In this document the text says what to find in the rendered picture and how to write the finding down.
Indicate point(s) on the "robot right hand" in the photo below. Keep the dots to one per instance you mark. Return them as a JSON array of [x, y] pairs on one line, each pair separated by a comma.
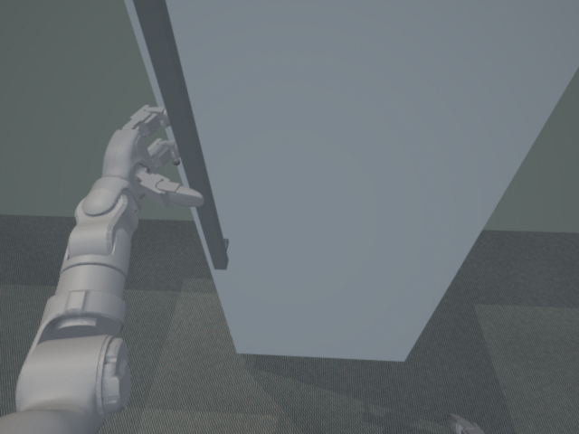
[[461, 426]]

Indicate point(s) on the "fridge door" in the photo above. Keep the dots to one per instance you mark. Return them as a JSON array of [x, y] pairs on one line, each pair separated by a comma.
[[355, 151]]

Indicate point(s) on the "robot left forearm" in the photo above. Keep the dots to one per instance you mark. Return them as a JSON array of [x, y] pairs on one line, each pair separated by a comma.
[[89, 297]]

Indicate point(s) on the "robot left upper arm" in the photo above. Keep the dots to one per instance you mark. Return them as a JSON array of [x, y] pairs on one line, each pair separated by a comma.
[[71, 385]]

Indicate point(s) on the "handle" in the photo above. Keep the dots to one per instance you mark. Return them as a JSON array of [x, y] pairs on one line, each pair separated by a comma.
[[156, 27]]

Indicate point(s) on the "robot left hand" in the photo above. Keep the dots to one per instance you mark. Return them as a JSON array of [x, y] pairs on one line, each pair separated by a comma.
[[127, 154]]

